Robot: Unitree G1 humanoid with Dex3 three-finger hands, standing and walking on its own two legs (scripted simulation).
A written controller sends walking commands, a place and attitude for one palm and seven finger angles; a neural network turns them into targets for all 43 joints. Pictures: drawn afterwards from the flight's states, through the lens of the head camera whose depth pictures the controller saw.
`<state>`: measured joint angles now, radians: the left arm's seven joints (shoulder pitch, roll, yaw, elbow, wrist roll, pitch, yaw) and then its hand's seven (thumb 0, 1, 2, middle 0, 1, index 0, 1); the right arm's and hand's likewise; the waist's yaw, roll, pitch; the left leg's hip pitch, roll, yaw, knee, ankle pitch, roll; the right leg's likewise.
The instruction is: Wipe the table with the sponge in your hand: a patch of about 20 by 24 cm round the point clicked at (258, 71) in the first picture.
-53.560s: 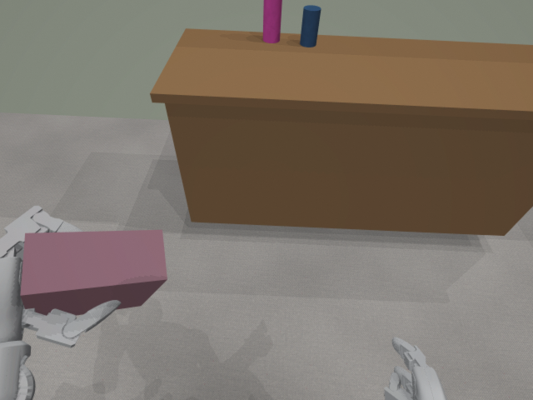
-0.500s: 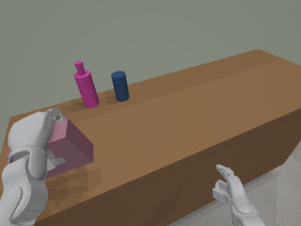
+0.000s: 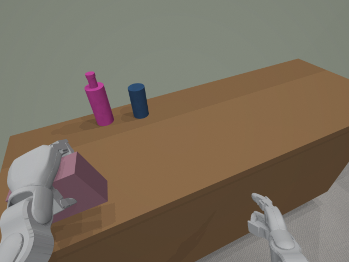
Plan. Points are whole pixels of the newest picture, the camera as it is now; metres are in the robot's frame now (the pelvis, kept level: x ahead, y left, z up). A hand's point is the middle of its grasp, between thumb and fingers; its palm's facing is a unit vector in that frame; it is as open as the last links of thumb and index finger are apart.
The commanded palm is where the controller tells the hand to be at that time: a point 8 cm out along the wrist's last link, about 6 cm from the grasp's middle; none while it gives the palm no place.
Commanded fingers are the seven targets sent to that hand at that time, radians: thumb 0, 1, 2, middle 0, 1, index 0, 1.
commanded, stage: bring the sponge back beside the body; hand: left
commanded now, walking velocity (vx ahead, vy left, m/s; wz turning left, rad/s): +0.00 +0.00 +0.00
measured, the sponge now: (69, 193) +0.20 +0.28 +0.09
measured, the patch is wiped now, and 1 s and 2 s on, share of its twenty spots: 1.00 1.00 1.00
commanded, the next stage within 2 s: step back with the hand held close in 0.64 s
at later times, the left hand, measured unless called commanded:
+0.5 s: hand (60, 189) +0.19 +0.27 +0.13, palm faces +0.21 -0.23 -0.95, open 10.0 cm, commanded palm +0.14 +0.27 +0.20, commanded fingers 0.00 0.10 1.30 -1.20 -1.60 -1.20 -1.60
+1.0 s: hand (79, 184) +0.19 +0.23 +0.15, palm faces +0.33 -0.86 -0.39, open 10.0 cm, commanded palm +0.13 +0.28 +0.19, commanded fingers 0.00 0.10 1.30 -1.20 -1.60 -1.20 -1.60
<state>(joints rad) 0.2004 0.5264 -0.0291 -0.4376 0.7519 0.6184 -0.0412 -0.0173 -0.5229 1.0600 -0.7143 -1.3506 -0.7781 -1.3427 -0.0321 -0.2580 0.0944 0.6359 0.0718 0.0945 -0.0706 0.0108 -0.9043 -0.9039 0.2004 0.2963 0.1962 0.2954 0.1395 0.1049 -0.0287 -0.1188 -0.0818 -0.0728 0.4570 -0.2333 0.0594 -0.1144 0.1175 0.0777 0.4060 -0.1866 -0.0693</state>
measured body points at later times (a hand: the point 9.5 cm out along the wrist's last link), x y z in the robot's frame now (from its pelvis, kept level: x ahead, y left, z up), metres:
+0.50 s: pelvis +0.00 -0.01 +0.00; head -0.06 -0.05 +0.44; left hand +0.17 +0.28 +0.18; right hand +0.27 -0.19 -0.05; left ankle +0.01 +0.08 -0.74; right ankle +0.02 -0.08 -0.74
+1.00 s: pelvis -0.01 -0.01 -0.01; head -0.01 +0.01 +0.44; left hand +0.17 +0.27 +0.17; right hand +0.18 -0.23 -0.08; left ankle +0.01 +0.08 -0.74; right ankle +0.02 -0.08 -0.74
